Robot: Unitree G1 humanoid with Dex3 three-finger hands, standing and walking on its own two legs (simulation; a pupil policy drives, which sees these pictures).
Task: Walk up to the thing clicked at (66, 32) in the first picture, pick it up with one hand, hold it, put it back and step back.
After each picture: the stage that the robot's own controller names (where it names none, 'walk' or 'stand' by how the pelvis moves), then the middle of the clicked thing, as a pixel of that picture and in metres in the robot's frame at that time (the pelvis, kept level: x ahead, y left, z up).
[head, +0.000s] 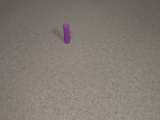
stand; (66, 34) +1.50 +0.13 -0.65
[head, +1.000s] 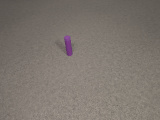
walk; (68, 46) +1.38 +0.23 -0.64
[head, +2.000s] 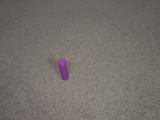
walk; (63, 69) +0.92 +0.22 -0.65
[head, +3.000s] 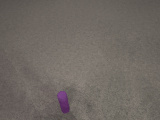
walk; (63, 102) +0.58 +0.17 -0.64
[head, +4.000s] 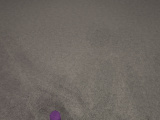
stand; out of the picture +0.43 +0.16 -0.64
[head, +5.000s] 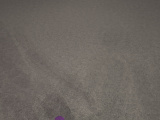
stand; out of the picture +0.42 +0.15 -0.65
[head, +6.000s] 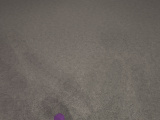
stand; out of the picture +0.43 +0.15 -0.66
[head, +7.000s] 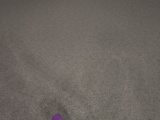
stand; out of the picture +0.43 +0.16 -0.66
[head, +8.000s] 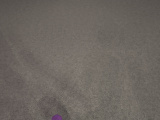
stand; out of the picture +0.42 +0.16 -0.66
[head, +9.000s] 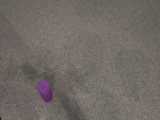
go down; (45, 92) +0.45 +0.17 -0.52
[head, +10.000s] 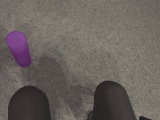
go down; (20, 52) +0.49 +0.22 -0.26
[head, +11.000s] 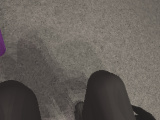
close in; out of the picture +0.48 +0.25 -0.21
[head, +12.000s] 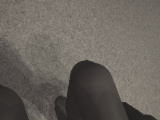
close; out of the picture +0.47 +0.27 -0.16
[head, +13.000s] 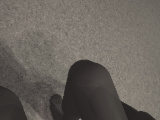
lift; out of the picture +0.46 +0.28 -0.16
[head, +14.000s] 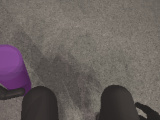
lift; (14, 76) +0.33 +0.21 -0.02
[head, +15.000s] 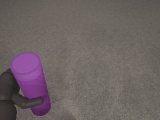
hold; (35, 89) +0.31 +0.14 +0.07
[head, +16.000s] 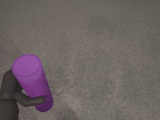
hold; (37, 88) +0.32 +0.14 +0.04
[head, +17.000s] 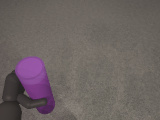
crouch; (39, 90) +0.31 +0.14 +0.05
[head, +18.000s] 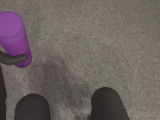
crouch; (16, 46) +0.45 +0.18 -0.04
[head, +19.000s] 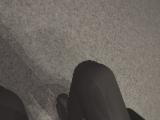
lower; out of the picture +0.43 +0.26 -0.17
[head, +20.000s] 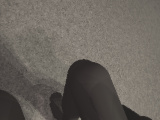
lower; out of the picture +0.45 +0.28 -0.17
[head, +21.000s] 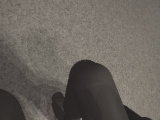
lower; out of the picture +0.44 +0.29 -0.17
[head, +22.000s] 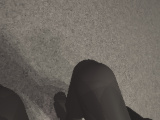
lower; out of the picture +0.44 +0.29 -0.16
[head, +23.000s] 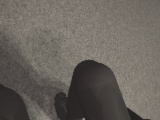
loosen; out of the picture +0.44 +0.26 -0.16
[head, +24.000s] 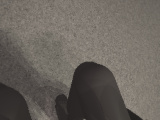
withdraw; out of the picture +0.45 +0.25 -0.17
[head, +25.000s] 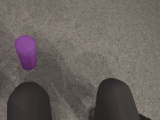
walk; (27, 55) +0.45 +0.20 -0.24
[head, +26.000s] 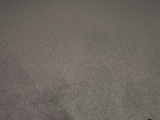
stand; out of the picture +0.39 +0.14 -0.59
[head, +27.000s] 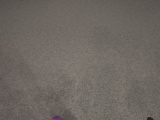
stand; out of the picture +0.40 +0.15 -0.60
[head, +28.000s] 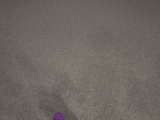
stand; out of the picture +0.41 +0.14 -0.61
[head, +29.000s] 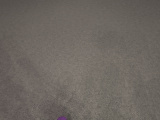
walk; out of the picture +0.42 +0.14 -0.65
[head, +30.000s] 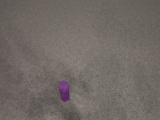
walk; (64, 91) +0.55 +0.12 -0.63
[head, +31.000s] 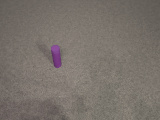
walk; (56, 57) +0.85 +0.20 -0.63
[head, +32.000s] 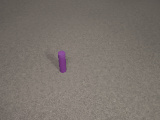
stand; (62, 62) +1.05 +0.17 -0.64
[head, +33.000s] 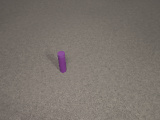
stand; (62, 62) +1.04 +0.18 -0.66
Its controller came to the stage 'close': yes
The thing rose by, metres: 0.68
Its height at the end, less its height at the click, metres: +0.00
